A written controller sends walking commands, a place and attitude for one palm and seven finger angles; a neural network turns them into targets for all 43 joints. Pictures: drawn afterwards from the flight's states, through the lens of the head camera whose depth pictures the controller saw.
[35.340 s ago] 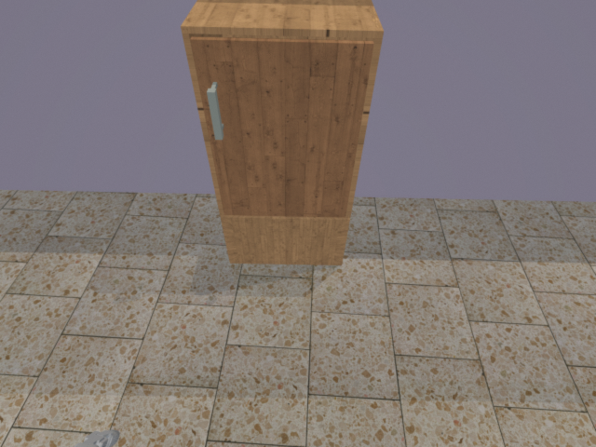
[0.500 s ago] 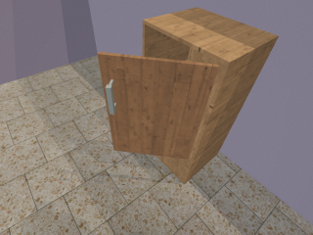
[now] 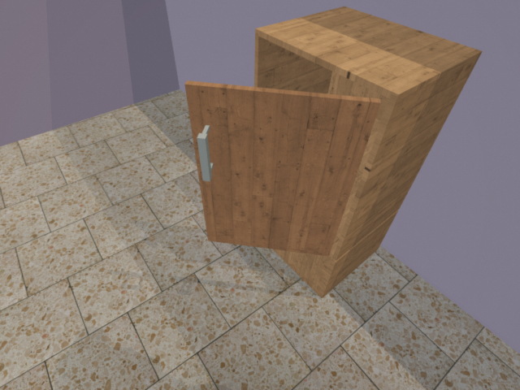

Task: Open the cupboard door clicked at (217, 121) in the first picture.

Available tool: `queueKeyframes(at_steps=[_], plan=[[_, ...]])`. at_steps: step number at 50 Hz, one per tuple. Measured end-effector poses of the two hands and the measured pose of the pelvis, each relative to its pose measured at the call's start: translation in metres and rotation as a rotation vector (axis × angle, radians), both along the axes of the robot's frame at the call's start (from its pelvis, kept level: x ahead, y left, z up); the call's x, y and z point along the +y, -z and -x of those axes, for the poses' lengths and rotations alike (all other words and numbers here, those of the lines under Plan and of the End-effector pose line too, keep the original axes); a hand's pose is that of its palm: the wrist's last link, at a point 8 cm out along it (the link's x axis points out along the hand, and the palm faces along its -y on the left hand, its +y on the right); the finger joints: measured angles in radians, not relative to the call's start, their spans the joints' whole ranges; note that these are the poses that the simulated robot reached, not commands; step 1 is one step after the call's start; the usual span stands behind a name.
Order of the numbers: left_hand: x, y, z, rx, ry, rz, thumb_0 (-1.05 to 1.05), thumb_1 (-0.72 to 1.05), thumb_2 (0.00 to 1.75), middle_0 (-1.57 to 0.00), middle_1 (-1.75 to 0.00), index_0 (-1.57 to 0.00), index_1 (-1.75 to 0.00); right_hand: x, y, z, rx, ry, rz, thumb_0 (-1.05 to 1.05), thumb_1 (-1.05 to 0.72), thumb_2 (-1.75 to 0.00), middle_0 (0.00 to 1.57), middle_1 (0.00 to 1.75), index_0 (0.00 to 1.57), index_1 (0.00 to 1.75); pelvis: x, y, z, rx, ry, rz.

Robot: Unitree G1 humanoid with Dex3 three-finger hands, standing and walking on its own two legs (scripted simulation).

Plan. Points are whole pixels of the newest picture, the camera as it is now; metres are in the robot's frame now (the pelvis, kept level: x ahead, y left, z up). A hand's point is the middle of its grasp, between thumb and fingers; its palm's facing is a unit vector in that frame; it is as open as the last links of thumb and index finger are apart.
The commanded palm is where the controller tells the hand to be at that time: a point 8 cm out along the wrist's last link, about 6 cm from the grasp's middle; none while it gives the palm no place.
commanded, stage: shuffle to correct the standing spot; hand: left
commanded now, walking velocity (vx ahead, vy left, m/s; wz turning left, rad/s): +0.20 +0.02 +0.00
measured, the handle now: (206, 153) +0.65 +0.19 -0.03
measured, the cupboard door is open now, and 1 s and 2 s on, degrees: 43 43 43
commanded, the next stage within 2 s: come to a stop and stand still in 0.48 s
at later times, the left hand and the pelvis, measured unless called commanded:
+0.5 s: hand out of the picture +0.14 +0.19 -0.15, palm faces -0.05 -0.97 -0.22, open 7.3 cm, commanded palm none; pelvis +0.06 +0.01 +0.00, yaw -4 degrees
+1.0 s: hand out of the picture +0.13 +0.18 -0.19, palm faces +0.03 -0.98 -0.18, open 7.3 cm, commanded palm none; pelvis +0.11 +0.01 -0.01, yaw -4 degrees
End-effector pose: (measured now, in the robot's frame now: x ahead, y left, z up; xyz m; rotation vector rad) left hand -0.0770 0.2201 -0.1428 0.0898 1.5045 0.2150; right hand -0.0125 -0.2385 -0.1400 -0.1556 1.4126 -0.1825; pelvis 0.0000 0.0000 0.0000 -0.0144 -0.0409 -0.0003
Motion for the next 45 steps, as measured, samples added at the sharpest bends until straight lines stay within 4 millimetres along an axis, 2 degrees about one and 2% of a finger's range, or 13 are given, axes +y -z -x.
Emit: queueKeyframes(at_steps=[4,6,8,11,15,20,23,26,29,32,37,41,45], plan=[[-0.001,0.007,0.014,0.054,-0.023,0.032,0.00,0.91,0.90,-0.20,-0.30,-0.20,-0.30,0.008,-0.001,-0.010,-0.043,0.006,0.010,0.01,-0.91,-0.90,0.20,0.30,0.20,0.30,0.010,0.004,-0.005,-0.002,-0.002,0.005],[0.002,0.016,0.012,0.061,-0.022,0.051,0.00,0.91,0.90,-0.20,-0.30,-0.20,-0.30,0.015,0.003,-0.015,-0.071,0.005,0.022,0.01,-0.91,-0.90,0.20,0.30,0.20,0.29,0.017,0.011,-0.009,-0.002,-0.007,0.013],[0.007,0.019,0.000,0.053,-0.011,0.061,0.00,0.91,0.90,-0.20,-0.30,-0.20,-0.30,0.024,0.005,-0.016,-0.086,0.013,0.024,0.01,-0.91,-0.90,0.20,0.30,0.20,0.29,0.023,0.012,-0.010,-0.008,0.009,0.003],[0.015,0.014,-0.035,-0.007,0.034,0.057,0.01,0.91,0.90,-0.20,-0.30,-0.20,-0.30,0.038,0.002,-0.012,-0.088,0.042,0.000,0.00,-0.91,-0.90,0.19,0.30,0.20,0.29,0.027,0.006,-0.016,-0.006,0.037,-0.009],[0.021,0.002,-0.092,-0.130,0.082,0.038,0.00,0.91,0.90,-0.20,-0.30,-0.20,-0.30,0.056,-0.001,-0.005,-0.067,0.076,-0.044,0.00,-0.91,-0.90,0.20,0.30,0.20,0.29,0.027,-0.003,-0.025,0.006,0.053,-0.021],[0.029,-0.010,-0.154,-0.218,0.147,-0.014,0.02,0.95,0.90,-0.20,-0.30,-0.20,-0.30,0.068,0.002,0.002,-0.033,0.127,-0.087,0.00,-0.91,-0.90,0.20,0.30,0.21,0.30,0.021,-0.006,-0.039,0.012,0.070,-0.036],[0.024,-0.016,-0.189,-0.262,0.182,-0.032,0.02,0.95,0.90,-0.19,-0.30,-0.20,-0.30,0.068,0.005,0.008,0.007,0.153,-0.109,0.00,-0.91,-0.90,0.20,0.30,0.21,0.30,0.014,-0.005,-0.049,0.015,0.073,-0.043],[0.011,-0.020,-0.221,-0.313,0.204,-0.039,0.01,0.94,0.90,-0.19,-0.30,-0.20,-0.30,0.062,0.010,0.014,0.061,0.170,-0.127,0.00,-0.91,-0.90,0.20,0.30,0.21,0.30,0.004,-0.002,-0.061,0.017,0.070,-0.048],[-0.006,-0.016,-0.242,-0.369,0.201,-0.038,0.01,0.93,0.90,-0.19,-0.30,-0.20,-0.30,0.049,0.018,0.011,0.113,0.163,-0.133,0.01,-0.91,-0.90,0.20,0.30,0.21,0.30,-0.007,0.005,-0.074,0.012,0.062,-0.035],[-0.015,-0.015,-0.243,-0.383,0.142,-0.032,0.00,0.94,0.90,-0.20,-0.30,-0.20,-0.30,0.031,0.015,-0.009,0.122,0.131,-0.110,0.01,-0.91,-0.90,0.20,0.30,0.21,0.30,-0.012,0.003,-0.084,0.007,0.042,-0.012],[-0.007,-0.011,-0.231,-0.296,0.120,-0.047,-0.02,0.97,0.90,-0.20,-0.30,-0.21,-0.30,0.006,0.007,-0.068,0.027,0.096,-0.040,0.01,-0.91,-0.90,0.20,0.30,0.20,0.29,-0.012,-0.001,-0.099,0.010,0.037,0.005],[-0.003,0.002,-0.220,-0.211,0.112,-0.016,-0.01,0.95,0.90,-0.20,-0.30,-0.20,-0.30,0.004,0.004,-0.113,-0.061,0.073,-0.002,0.01,-0.91,-0.90,0.19,0.30,0.20,0.29,-0.004,0.003,-0.109,0.006,0.046,0.011],[0.005,0.015,-0.213,-0.165,0.086,0.010,0.00,0.93,0.90,-0.20,-0.30,-0.20,-0.30,0.013,0.003,-0.146,-0.117,0.039,0.019,0.00,-0.91,-0.90,0.19,0.30,0.20,0.29,0.007,0.009,-0.115,-0.003,0.053,0.003]])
